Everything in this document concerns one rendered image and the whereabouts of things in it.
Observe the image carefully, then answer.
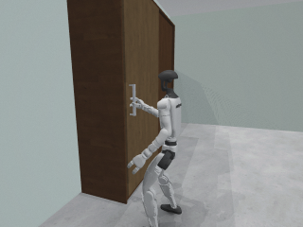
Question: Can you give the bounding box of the wardrobe door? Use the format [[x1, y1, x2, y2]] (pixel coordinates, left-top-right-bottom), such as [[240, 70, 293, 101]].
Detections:
[[121, 0, 159, 197], [158, 13, 172, 154]]

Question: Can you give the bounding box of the robot right foot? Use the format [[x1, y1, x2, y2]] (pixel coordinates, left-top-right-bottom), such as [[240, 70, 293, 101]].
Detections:
[[160, 204, 182, 215]]

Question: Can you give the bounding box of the robot right hand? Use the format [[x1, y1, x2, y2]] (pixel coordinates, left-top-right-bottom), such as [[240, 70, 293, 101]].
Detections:
[[130, 97, 144, 109]]

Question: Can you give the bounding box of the left robot upper arm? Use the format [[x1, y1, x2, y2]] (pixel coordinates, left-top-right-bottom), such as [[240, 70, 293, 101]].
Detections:
[[157, 98, 172, 138]]

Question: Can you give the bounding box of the humanoid robot torso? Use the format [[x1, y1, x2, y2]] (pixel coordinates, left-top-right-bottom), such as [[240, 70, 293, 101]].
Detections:
[[158, 95, 182, 160]]

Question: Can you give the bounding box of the robot right forearm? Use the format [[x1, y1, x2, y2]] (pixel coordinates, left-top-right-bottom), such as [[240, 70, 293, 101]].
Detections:
[[142, 103, 159, 118]]

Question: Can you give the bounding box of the handle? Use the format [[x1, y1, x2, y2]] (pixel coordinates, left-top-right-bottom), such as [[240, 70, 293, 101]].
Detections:
[[129, 84, 136, 116]]

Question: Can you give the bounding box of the robot left forearm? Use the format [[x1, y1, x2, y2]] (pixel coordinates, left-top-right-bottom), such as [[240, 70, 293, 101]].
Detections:
[[141, 129, 169, 160]]

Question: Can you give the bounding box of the robot left hand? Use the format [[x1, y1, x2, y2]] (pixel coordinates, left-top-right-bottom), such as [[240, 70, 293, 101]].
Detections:
[[127, 154, 146, 174]]

